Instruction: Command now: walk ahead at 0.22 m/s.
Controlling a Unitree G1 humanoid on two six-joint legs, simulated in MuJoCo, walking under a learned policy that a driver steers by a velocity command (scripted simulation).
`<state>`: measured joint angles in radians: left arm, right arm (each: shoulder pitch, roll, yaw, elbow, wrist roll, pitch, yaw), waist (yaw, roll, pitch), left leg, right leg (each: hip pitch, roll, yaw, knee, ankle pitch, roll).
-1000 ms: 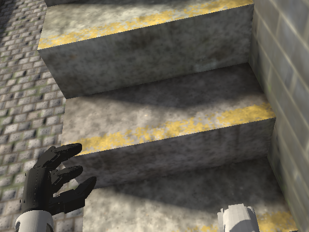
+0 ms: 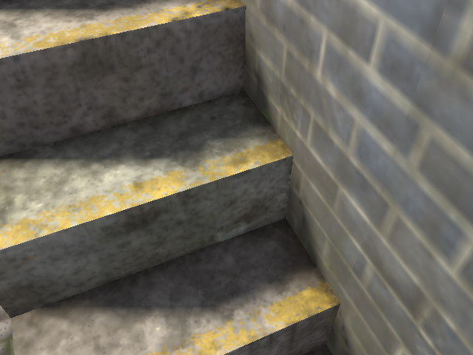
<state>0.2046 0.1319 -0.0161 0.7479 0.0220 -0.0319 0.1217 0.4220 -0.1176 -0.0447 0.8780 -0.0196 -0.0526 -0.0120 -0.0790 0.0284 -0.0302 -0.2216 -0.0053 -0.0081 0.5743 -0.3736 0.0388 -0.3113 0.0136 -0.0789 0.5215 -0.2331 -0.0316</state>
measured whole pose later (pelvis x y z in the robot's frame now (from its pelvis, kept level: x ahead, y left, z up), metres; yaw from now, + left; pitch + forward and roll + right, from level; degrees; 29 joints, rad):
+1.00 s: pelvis -0.02 +0.01 +0.00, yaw +1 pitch +0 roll +1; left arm 0.37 0.19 0.00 0.87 0.01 0.03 0.16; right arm 0.28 -0.14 0.00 0.93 -0.01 -0.03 -0.02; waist -0.01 -0.02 0.01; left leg -0.20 -0.07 0.01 0.49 -0.29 0.06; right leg -0.33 -0.05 -0.04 0.51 -0.20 0.00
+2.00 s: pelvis -0.01 +0.02 +0.01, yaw +1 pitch +1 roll +1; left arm 0.40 0.19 -0.01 0.91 0.01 0.03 0.14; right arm 0.25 -0.15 0.01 0.98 -0.01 -0.06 -0.01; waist 0.00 -0.03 0.01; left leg -0.14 -0.08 0.01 0.40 -0.27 0.07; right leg -0.28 -0.06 -0.02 0.48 -0.21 0.01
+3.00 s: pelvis +0.15 +0.07 +0.16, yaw +4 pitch +2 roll +3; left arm 0.28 0.20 0.07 0.78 0.04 -0.10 0.04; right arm 0.18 -0.18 -0.04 0.90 0.00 -0.04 0.01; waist 0.09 -0.02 -0.01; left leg -0.49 -0.03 0.10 0.92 -0.46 0.04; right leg -0.89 0.06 0.17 2.08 -0.07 -0.11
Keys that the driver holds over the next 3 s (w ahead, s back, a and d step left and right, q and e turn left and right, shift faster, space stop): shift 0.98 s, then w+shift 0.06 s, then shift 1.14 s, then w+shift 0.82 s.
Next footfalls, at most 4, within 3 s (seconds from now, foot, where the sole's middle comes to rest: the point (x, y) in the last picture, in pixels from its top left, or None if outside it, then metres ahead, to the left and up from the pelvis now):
2.86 left None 0.19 0.18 -0.56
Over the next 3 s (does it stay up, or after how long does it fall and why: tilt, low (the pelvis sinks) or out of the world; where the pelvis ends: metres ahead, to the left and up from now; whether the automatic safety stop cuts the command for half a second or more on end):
stays up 0.15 0.07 0.16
